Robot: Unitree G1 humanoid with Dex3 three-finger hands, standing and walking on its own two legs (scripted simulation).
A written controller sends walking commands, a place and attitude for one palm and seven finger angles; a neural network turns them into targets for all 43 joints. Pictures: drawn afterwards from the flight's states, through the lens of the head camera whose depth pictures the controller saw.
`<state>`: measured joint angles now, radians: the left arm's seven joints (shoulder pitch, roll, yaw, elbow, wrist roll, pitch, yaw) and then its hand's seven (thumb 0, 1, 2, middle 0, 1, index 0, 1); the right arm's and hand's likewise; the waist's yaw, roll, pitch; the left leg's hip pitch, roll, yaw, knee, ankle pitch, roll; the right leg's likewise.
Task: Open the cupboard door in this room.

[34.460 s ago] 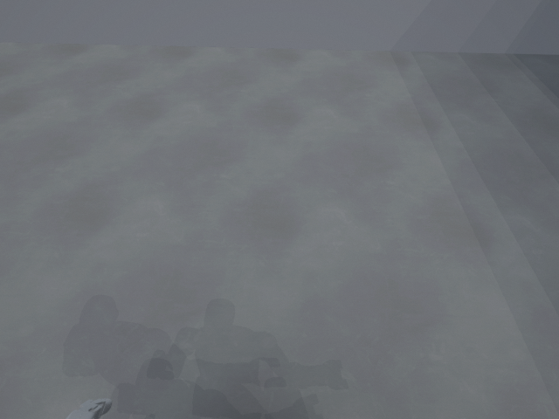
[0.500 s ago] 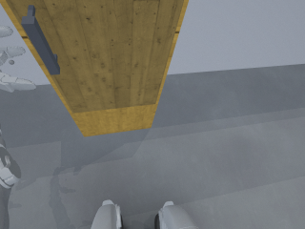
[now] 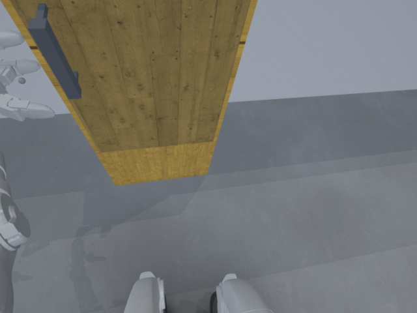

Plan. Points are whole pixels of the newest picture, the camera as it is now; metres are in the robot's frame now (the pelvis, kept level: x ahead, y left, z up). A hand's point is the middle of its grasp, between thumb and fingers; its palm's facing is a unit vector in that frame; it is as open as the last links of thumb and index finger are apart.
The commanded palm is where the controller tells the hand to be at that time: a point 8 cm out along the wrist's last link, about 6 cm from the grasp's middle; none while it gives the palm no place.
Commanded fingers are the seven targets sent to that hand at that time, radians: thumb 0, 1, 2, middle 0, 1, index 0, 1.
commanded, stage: move the hooked fingers beside the handle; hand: left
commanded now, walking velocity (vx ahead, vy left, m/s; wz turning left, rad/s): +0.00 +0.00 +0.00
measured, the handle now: (60, 55) +0.57 +0.23 +0.09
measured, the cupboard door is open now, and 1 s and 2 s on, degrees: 0 0 0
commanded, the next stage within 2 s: slide the fingers in behind the handle in 0.08 s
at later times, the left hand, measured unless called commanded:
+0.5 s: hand (35, 78) +0.51 +0.26 +0.09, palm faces +0.08 -1.00 +0.00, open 14.0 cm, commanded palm +0.49 +0.30 +0.09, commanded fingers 0.00 -0.50 0.30 -0.30 -1.20 -0.30 -1.20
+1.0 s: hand (53, 79) +0.51 +0.23 +0.09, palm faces +0.08 -1.00 -0.01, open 14.0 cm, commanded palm +0.49 +0.27 +0.09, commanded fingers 0.00 -0.50 0.30 -0.30 -1.20 -0.30 -1.20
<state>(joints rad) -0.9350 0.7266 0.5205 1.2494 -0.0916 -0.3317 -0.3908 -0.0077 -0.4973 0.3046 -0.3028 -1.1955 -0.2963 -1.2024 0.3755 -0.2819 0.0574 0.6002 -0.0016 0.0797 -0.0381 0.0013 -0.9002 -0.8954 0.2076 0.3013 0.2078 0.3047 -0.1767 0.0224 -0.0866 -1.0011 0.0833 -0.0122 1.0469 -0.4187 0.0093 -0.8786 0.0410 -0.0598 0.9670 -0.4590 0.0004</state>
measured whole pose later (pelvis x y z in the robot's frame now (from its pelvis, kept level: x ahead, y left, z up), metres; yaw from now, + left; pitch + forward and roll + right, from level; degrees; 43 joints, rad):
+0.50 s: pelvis +0.00 +0.00 +0.00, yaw +0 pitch +22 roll -5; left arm -0.93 0.69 0.50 1.20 -0.09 -0.31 -0.36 -0.01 -0.50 0.30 -0.30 -1.20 -0.29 -1.20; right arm 0.41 -0.27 0.05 0.62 -0.01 0.08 -0.03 0.00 -0.90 -0.90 0.21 0.30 0.21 0.30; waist -0.19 0.03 -0.10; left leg -1.02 0.08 -0.01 1.05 -0.42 0.01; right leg -0.90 0.04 -0.06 0.96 -0.46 0.00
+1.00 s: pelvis +0.01 +0.00 +0.00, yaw +0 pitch +21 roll -4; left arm -0.89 0.58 0.44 1.16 -0.11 -0.35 -0.28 -0.01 -0.50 0.30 -0.30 -1.20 -0.30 -1.20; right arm 0.40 -0.27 0.03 0.63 -0.01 0.08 -0.01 0.00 -0.90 -0.90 0.21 0.30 0.21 0.30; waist -0.16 0.03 -0.10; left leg -0.98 0.08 -0.01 1.03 -0.42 0.01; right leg -0.86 0.04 -0.05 0.96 -0.47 0.00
